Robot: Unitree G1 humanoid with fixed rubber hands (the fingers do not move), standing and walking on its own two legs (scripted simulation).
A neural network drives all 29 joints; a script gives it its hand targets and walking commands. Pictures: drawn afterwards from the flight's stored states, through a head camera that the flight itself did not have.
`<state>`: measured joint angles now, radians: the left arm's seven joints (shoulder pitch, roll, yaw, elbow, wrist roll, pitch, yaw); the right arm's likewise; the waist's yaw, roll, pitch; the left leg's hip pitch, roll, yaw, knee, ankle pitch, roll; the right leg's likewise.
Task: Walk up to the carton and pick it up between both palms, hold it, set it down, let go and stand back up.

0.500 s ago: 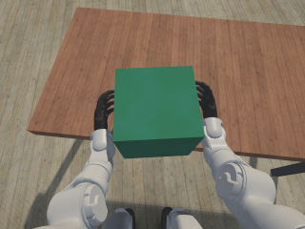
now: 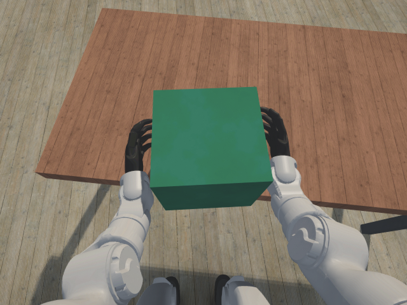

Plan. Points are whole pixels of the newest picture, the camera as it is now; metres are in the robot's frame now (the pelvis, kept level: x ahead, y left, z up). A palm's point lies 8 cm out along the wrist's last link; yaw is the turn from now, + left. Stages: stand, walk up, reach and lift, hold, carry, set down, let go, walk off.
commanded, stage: reach and lift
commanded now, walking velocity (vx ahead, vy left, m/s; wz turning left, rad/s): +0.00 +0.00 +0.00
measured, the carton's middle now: (207, 153) +0.41 -0.01 -0.05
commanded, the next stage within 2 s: none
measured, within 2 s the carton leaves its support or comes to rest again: leaves its support in 0.92 s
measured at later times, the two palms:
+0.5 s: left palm (136, 163) +0.38 +0.13 -0.03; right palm (277, 148) +0.40 -0.16 -0.02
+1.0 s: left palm (134, 169) +0.37 +0.14 -0.03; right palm (279, 146) +0.40 -0.16 +0.00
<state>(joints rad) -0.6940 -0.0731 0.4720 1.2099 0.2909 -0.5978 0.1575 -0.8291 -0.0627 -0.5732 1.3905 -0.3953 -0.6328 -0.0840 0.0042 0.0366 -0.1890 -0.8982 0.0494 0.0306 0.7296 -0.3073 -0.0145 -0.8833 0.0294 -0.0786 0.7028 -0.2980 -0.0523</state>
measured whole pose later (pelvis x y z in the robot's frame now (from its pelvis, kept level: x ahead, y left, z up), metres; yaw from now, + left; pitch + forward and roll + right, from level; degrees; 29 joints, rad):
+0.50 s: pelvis -0.01 +0.00 -0.01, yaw +0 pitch +29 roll -1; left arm -0.73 -0.05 0.41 1.30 0.19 -0.64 0.16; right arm -0.87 -0.10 -0.48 1.49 -0.34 -0.68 -0.12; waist 0.01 0.05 -0.23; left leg -0.97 0.06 0.02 0.78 -0.31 -0.01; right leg -0.94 0.03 -0.09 0.73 -0.29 -0.05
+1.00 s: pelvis +0.00 +0.01 -0.01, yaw +1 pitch +26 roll -3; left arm -0.70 -0.04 0.16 1.40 -0.08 -0.58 0.21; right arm -0.84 -0.13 -0.14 1.48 -0.11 -0.52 -0.14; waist -0.02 0.08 -0.30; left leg -0.95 0.05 -0.02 0.87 -0.37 -0.01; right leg -0.89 0.03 -0.12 0.79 -0.35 -0.04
